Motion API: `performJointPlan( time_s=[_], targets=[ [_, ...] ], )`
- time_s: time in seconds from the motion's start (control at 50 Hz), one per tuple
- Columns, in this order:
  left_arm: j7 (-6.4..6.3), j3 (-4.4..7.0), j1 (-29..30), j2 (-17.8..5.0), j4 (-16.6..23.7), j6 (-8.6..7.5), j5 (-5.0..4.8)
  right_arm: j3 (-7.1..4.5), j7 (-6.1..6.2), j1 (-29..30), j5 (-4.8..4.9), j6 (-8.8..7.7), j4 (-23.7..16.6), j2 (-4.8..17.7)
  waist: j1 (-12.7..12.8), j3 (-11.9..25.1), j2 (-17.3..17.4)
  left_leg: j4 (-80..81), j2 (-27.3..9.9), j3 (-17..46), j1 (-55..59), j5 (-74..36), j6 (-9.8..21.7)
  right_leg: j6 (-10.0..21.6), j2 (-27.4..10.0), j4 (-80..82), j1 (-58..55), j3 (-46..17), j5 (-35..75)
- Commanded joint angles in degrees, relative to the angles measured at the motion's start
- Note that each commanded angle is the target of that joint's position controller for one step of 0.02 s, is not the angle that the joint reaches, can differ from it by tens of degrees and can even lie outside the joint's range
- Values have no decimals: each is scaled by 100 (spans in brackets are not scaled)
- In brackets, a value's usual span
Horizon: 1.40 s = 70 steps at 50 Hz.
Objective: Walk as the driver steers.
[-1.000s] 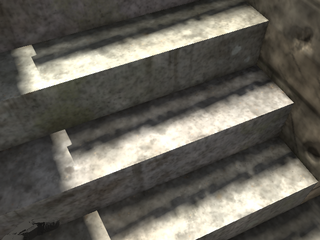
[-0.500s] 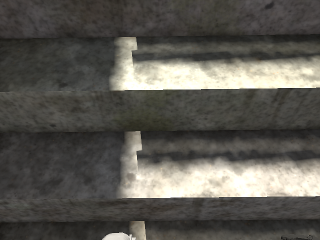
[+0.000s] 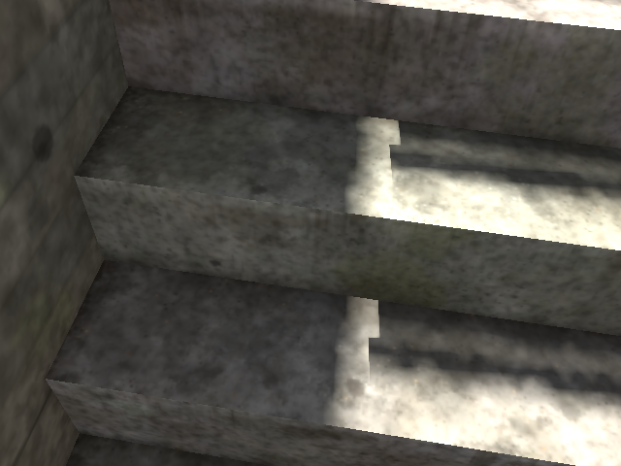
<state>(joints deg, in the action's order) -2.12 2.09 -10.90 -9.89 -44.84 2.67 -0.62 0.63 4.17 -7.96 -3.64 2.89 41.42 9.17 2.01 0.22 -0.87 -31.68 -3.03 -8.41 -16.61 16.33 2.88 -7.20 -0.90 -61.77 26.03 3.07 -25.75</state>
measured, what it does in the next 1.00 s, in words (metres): walks backwards: right foot, then left foot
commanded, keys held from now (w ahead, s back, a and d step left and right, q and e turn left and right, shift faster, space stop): e+shift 0.44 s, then q+shift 0.56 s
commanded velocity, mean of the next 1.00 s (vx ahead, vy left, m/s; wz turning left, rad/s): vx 0.00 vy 0.00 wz -0.18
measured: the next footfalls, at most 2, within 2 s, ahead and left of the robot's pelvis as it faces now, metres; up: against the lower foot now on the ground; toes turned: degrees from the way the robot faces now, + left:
right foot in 0.22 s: -0.06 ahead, -0.12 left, +0.00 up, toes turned -17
left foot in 0.76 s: -0.05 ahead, +0.08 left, +0.00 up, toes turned -20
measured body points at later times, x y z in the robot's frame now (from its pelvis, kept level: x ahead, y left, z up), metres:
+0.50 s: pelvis -0.08 -0.05 +0.00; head -0.06 -0.09 +0.45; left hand +0.19 +0.13 -0.06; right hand +0.00 -0.35 -0.10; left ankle -0.04 +0.10 -0.59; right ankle -0.10 -0.11 -0.74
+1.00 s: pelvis -0.13 -0.04 +0.00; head -0.09 -0.05 +0.45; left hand +0.13 +0.19 -0.06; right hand -0.03 -0.35 -0.09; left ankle -0.09 +0.09 -0.74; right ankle -0.16 -0.15 -0.69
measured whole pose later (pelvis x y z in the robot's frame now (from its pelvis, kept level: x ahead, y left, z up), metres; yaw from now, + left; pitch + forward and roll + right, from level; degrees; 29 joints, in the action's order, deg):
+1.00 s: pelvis -0.13 -0.04 +0.00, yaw -8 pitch +3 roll -1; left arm -2.2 5.4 -3.2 -15.6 -33.1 1.3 0.2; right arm -5.5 2.7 -12.2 1.4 0.2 38.0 16.7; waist -0.3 -1.8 1.0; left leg -29.7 2.3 12.3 -17.6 14.4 -1.1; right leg -3.5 5.5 -48.8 23.9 -4.0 -27.6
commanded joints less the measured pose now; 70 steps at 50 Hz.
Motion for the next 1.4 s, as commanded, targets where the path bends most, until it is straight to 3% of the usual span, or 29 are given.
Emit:
performJointPlan(
  time_s=[0.02, 0.1, 0.16, 0.18, 0.22, 0.24, 0.26, 0.28, 0.32, 0.36, 0.44, 0.48, 0.56, 0.6, 0.66, 0.76, 0.8, 0.84, 0.88, 0.92, 0.98, 1.06, 1.08, 1.1, 1.12, 1.16, 1.2, 1.28, 1.4],
  targets=[
    [5, 120, 618, -479, 758, -93, -16, -522, 268, -16, 104, 72, -551, 1460, -370, 784, 1084, 1004, -1961, 1229, 1197, -3787, 1252, 73, -151, 783, 112, 16, -22],
    [62, 219, 284, -487, 854, -73, 57, -599, 318, 294, 136, 71, -605, 1417, -170, 860, 786, 1041, -2127, 982, 1092, -3583, 1050, 495, -288, 1503, -183, -1, 56],
    [83, 300, -108, -421, 811, -94, 34, -658, 202, 285, 335, -19, -454, 1380, -69, 918, 493, 659, -1936, 288, 941, -2471, 658, 804, 33, 2306, -577, 548, 502],
    [2, 347, 217, -525, 806, 61, -172, -617, 109, 600, 308, -35, -509, 1151, -145, 718, 756, 382, -1771, 16, 777, -2165, 417, 931, 25, 2416, -499, 610, 540],
    [-118, 378, 86, -583, 877, 198, -178, -582, -35, 445, 244, -60, -333, 982, -59, 653, 254, -543, -1366, -311, 375, -1096, 6, 1329, 20, 3312, -800, 248, 1278],
    [-194, 522, -152, -1184, 962, 171, -90, -578, -103, 424, 141, -66, -423, 849, -116, 725, -1191, -2201, -672, -660, -852, 941, -450, 1814, -840, 3539, -1584, -1328, 4095],
    [-164, 618, -404, -1737, 1123, 79, 224, -512, -103, 1208, 135, -161, -836, 722, 240, 920, -1874, -4417, 359, 204, -2266, 2139, -950, 3016, -1778, 4159, -1907, -3642, 4503],
    [-126, 604, -322, -1789, 1132, -74, 373, -600, -133, 1463, 228, -193, -879, 843, 231, 925, -911, -5976, 471, 1132, -2895, 2194, -1023, 3283, -2020, 4328, -2064, -3739, 4316],
    [-141, 534, 365, -1653, 1133, -126, 122, -593, -181, 906, 171, -303, -633, 841, -264, 491, -8, -6601, 333, 1390, -3278, 1227, -1021, 2523, -1388, 3873, -2028, -2704, 3972],
    [-186, 360, 566, -1147, 1271, -77, 4, -591, -189, 990, 31, -329, -750, 983, -290, 355, -52, -6270, 326, 1315, -3336, 560, -990, 2217, -1113, 3684, -2013, -2369, 4065],
    [-260, 391, 288, -1153, 1578, 28, 60, -411, -195, 1163, 169, -279, -1012, 594, -92, 638, -346, -5115, 678, 1131, -3050, 273, -1028, 2092, -847, 3478, -2430, -2421, 5022],
    [-275, 331, 341, -1101, 1658, 60, 107, -404, -209, 791, 245, -215, -840, 695, -126, 864, -434, -4526, 538, 1072, -2674, 287, -1067, 2054, -993, 3482, -2508, -2188, 4968],
    [-143, 0, 847, -435, 1638, 41, 256, -394, -134, -99, 454, -47, -372, 544, -352, 726, -798, -3215, 231, 725, -532, 215, -1041, 1851, -626, 3649, -888, -1559, 3779],
    [-23, -120, 545, -195, 1414, -3, 308, -350, -203, 64, 448, -68, -364, 457, -128, 464, -827, -2239, 121, 693, -32, 384, -961, 1887, -751, 4014, -682, -1707, 2872],
    [-71, 84, 596, -799, 1411, -51, 232, -469, -307, 500, 545, -246, -615, 919, 55, 88, -862, -1246, 136, 769, -355, 868, -734, 1997, -1014, 4096, -1271, -2130, 2069],
    [-231, 292, 713, -1020, 1541, -170, 39, -549, -392, -130, 399, -410, -436, 1099, -225, 174, -65, 249, 161, 1111, -168, -636, -152, 1654, -812, 3650, -1829, -1932, 2271],
    [-241, 293, 993, -741, 1810, -181, 197, -683, -379, -314, 397, -463, -458, 1398, -198, 486, 1203, 450, -600, 2669, 104, -1761, 531, 1115, 129, 2616, -1193, -657, 1577],
    [-217, 292, 1510, -610, 1879, -151, 131, -717, -324, -155, 273, -539, -714, 1463, -446, 259, 1921, 1274, -1497, 4301, 440, -2338, 1394, 606, 880, 501, 68, -417, -473],
    [-89, 368, 1041, -772, 1768, -113, 87, -765, -245, -283, 293, -657, -698, 1612, -216, 438, 933, 919, -1403, 3972, 1101, -3246, 1376, 492, 554, -853, 876, -1094, -946],
    [-39, 282, 1123, -567, 1730, -157, 129, -786, -154, -9, 559, -542, -790, 1517, -83, 308, 371, 784, -857, 3464, 1255, -2987, 828, 384, 433, 416, 1081, -961, -533],
    [46, 190, 1085, -337, 1633, -258, 55, -863, -80, 45, 532, -278, -907, 1673, -151, 668, 683, 689, -503, 3390, 1000, -2895, 639, 290, 810, 1783, 186, -514, -197],
    [98, 371, 114, -927, 1199, -424, -29, -857, -75, 349, 627, -181, -1196, 1591, 68, 798, 1161, 471, -163, 3591, 102, -1538, 353, 533, 701, 4150, -1517, -503, 1405],
    [72, 482, -224, -1237, 1105, -419, 4, -775, -77, 212, 570, -162, -1206, 1318, 65, 839, 663, -196, 171, 3306, -1001, -34, 65, 833, -119, 4420, -2579, -1174, 1527],
    [33, 554, -92, -1784, 1243, -373, 291, -664, -116, -37, 476, -195, -1300, 829, -239, 799, -1164, -2052, 1142, 2137, -2625, 1965, -298, 1717, -1727, 4634, -3018, -3142, 1902],
    [82, 505, 20, -1550, 1344, -478, 546, -804, -167, 124, 370, -303, -1441, 1458, -228, 634, -1366, -3496, 528, 2073, -2867, 1984, -559, 2364, -2522, 4942, -2188, -3770, 2351],
    [-23, 348, 758, -1076, 1491, -520, 407, -970, -194, -180, 397, -233, -1097, 1929, -553, 281, -457, -4522, 186, 1746, -2504, 1008, -751, 1993, -1697, 4760, -1485, -2174, 2258],
    [-165, 296, 619, -1148, 1468, -501, 285, -852, -221, -95, 366, -179, -1081, 1561, -368, 372, -34, -4960, 184, 1484, -2451, 243, -839, 1756, -1175, 4586, -1314, -1445, 2086],
    [-89, 241, -283, -1166, 1167, -608, 157, -476, -267, 257, 321, -387, -1184, 854, -22, 449, -378, -3051, 383, 1175, -2045, 344, -723, 1953, -1034, 5201, -1557, -1780, 43],
    [54, 368, -346, -1325, 1188, -663, -24, -480, -341, 373, 479, -812, -1082, 1036, -104, 87, -954, 332, 470, 829, -391, 858, -226, 1984, -1049, 4963, -1447, -2281, 171]
  ],
)
Keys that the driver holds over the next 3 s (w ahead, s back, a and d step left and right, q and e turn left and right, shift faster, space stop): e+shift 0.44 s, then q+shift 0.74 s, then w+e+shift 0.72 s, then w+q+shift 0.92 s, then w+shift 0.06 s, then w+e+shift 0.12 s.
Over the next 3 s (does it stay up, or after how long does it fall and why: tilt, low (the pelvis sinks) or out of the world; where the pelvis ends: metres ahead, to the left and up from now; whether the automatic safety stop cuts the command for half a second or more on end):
stays up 0.37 -0.33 0.36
